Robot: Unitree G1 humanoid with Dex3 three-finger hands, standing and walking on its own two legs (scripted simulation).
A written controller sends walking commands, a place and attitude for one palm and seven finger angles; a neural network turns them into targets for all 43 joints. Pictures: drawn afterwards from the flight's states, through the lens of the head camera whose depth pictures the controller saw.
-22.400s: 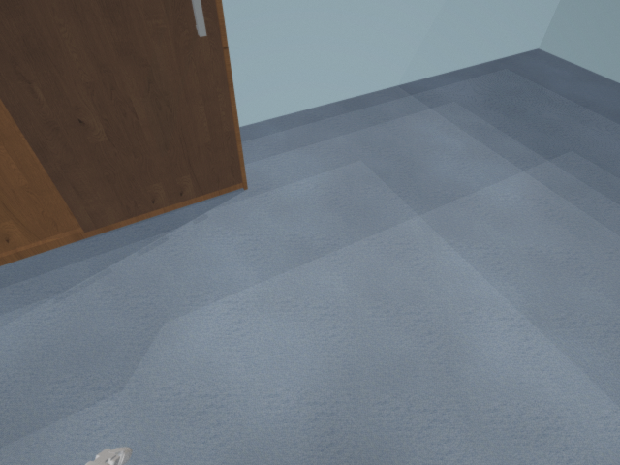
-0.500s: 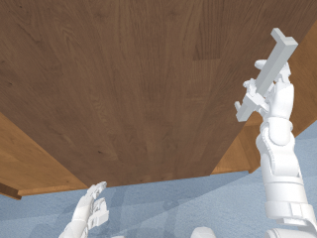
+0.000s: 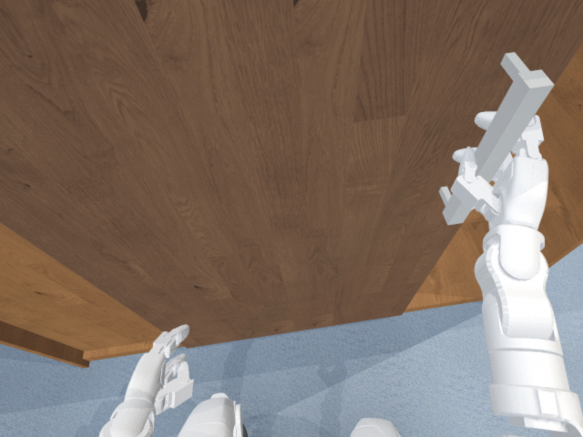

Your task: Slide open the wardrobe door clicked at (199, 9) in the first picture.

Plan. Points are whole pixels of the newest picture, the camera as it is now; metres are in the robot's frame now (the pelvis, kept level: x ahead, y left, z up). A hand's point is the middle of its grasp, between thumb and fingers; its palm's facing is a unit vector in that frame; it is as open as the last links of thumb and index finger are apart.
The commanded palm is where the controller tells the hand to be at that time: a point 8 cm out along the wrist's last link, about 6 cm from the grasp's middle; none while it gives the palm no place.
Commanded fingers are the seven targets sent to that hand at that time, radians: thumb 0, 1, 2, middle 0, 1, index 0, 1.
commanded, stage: step sideways, sliding the door along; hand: right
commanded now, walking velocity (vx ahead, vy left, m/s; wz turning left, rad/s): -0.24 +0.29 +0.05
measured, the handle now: (477, 153) +0.41 -0.27 +0.11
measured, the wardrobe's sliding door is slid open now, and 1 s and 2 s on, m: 0.34 0.53 0.60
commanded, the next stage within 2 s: stop walking and hold the door there in 1.84 s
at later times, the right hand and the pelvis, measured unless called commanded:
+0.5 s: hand (388, 191) +0.36 -0.15 +0.12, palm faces +0.31 +0.95 +0.05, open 6.7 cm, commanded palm +0.32 -0.10 +0.10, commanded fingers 0.00 -0.90 -0.90 0.45 1.40 0.45 1.40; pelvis +0.02 +0.04 +0.00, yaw -1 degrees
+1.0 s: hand (312, 204) +0.35 -0.06 +0.12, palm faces +0.25 +0.96 -0.08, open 6.5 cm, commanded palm +0.32 -0.03 +0.11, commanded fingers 0.00 -0.90 -0.90 0.45 1.40 0.45 1.40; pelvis +0.00 +0.12 -0.01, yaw +1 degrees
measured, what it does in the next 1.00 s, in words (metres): steps to the left: left foot, then right foot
